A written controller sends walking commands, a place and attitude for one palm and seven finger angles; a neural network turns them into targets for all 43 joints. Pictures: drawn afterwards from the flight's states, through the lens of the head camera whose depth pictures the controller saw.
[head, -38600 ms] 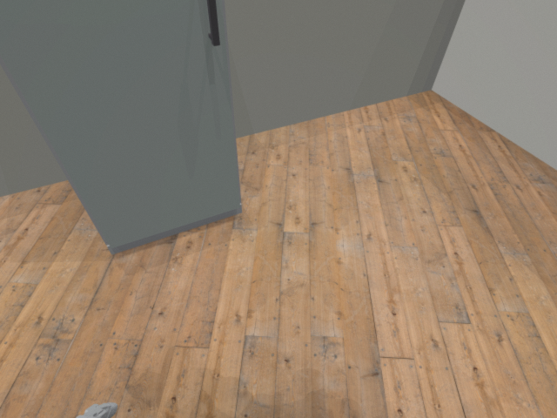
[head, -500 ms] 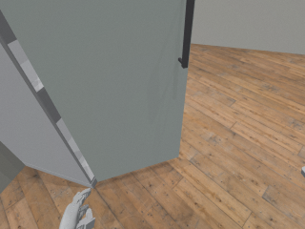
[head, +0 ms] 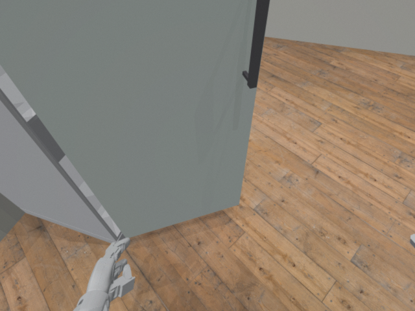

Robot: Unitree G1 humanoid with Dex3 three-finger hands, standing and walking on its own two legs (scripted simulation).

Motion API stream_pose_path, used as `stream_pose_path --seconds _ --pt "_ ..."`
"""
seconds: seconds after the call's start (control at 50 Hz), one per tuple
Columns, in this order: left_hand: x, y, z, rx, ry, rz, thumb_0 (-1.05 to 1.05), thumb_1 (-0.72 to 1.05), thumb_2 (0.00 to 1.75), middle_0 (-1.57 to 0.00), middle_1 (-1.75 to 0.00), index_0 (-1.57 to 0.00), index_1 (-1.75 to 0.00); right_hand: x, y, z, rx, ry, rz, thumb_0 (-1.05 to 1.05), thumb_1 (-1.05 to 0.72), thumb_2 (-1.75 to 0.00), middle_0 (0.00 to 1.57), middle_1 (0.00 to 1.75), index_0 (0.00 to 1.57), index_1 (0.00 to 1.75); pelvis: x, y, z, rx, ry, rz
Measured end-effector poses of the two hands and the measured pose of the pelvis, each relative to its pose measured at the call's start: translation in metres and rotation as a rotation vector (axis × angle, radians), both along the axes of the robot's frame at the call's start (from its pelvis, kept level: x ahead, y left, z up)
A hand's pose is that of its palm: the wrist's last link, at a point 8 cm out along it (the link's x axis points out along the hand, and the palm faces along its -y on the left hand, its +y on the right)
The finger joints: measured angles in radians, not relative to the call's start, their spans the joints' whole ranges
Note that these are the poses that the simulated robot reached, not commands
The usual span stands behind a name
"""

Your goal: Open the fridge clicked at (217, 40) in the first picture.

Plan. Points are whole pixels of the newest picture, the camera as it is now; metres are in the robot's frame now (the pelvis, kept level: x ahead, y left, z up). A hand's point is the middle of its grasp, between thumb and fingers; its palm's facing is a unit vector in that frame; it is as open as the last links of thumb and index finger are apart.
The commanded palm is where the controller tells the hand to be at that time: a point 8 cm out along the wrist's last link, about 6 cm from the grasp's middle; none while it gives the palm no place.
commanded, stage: let the arm hang, fingers relaxed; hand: right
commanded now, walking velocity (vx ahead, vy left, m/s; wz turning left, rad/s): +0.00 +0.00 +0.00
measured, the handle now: (254, 36) +0.65 -0.06 +0.20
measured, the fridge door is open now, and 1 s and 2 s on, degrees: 54 54 54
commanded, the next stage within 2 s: look to check the result in 1.20 s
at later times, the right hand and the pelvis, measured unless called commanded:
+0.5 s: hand out of the picture +0.01 -0.18 -0.18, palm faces +0.02 +0.99 -0.16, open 7.0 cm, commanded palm none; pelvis -0.02 +0.00 +0.00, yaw -2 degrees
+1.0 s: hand out of the picture +0.02 -0.21 -0.17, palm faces +0.00 +0.97 -0.23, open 7.3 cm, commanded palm none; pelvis -0.01 -0.02 +0.00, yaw +0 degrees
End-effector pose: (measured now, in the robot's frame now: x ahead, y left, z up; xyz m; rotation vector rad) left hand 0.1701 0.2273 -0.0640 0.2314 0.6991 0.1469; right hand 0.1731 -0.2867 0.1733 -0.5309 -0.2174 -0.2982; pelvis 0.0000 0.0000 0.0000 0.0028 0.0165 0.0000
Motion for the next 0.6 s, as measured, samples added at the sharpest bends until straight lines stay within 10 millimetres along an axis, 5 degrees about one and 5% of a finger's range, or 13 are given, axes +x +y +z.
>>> stream_pose_path --seconds 0.1,0.14,0.24,0.32,0.38,0.42,0.5,0.6 --pt "-0.002 0.005 -0.002 -0.001 0.010 0.009 0.01 0.90 0.90 -0.21 -0.30 -0.20 -0.30 -0.008 -0.002 0.013 -0.055 -0.019 -0.006 0.01 -0.89 -0.90 0.22 0.30 0.22 0.30 -0.001 0.002 0.000 0.003 0.002 -0.002" --pt "-0.003 0.008 -0.010 -0.023 0.009 -0.025 0.01 0.90 0.90 -0.21 -0.30 -0.20 -0.30 -0.003 -0.008 -0.008 -0.042 0.049 -0.013 0.01 -0.89 -0.90 0.22 0.30 0.21 0.30 -0.005 0.001 -0.002 0.006 0.011 -0.017" --pt "-0.020 0.023 -0.044 -0.030 0.124 -0.051 0.01 0.90 0.90 -0.21 -0.30 -0.20 -0.30 -0.008 -0.012 -0.153 0.169 0.626 -0.119 0.00 -0.90 -0.90 0.20 0.30 0.20 0.30 -0.013 -0.004 -0.011 0.003 0.023 -0.035" --pt "-0.058 0.030 -0.055 -0.004 0.248 -0.014 0.01 0.91 0.90 -0.21 -0.30 -0.20 -0.30 -0.060 0.022 -0.256 0.340 1.045 -0.133 0.01 -0.91 -0.90 0.20 0.30 0.20 0.30 -0.014 -0.003 -0.013 -0.005 0.004 -0.036" --pt "-0.094 0.033 -0.055 0.028 0.373 0.016 0.01 0.91 0.90 -0.20 -0.30 -0.20 -0.30 -0.107 0.054 -0.303 0.458 1.267 -0.121 0.01 -0.91 -0.90 0.20 0.30 0.20 0.30 -0.015 -0.002 -0.011 -0.006 -0.010 -0.033" --pt "-0.119 0.034 -0.054 0.045 0.460 0.031 0.01 0.91 0.90 -0.20 -0.30 -0.20 -0.30 -0.133 0.064 -0.318 0.524 1.349 -0.156 0.01 -0.93 -0.90 0.21 0.30 0.21 0.30 -0.016 0.000 -0.009 0.000 -0.013 -0.034" --pt "-0.158 0.030 -0.054 0.055 0.605 0.054 0.01 0.91 0.90 -0.20 -0.30 -0.20 -0.30 -0.171 0.055 -0.326 0.551 1.448 -0.223 -0.01 -0.98 -0.90 0.21 0.30 0.21 0.30 -0.019 0.000 -0.003 0.013 -0.012 -0.038" --pt "-0.182 0.017 -0.060 0.022 0.677 0.086 0.01 0.91 0.90 -0.20 -0.30 -0.20 -0.30 -0.202 0.038 -0.321 0.528 1.541 -0.292 0.00 -0.95 -0.90 0.21 0.30 0.21 0.30 -0.018 -0.006 0.000 0.019 -0.013 -0.032"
